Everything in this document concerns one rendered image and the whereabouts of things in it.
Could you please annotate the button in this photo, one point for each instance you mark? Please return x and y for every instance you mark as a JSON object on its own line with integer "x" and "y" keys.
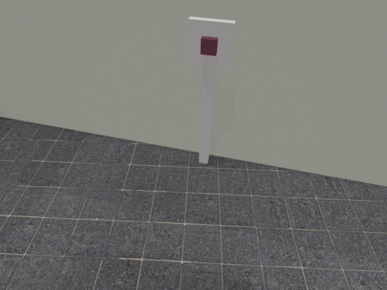
{"x": 209, "y": 45}

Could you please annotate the panel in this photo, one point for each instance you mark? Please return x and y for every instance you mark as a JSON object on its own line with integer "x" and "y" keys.
{"x": 224, "y": 30}

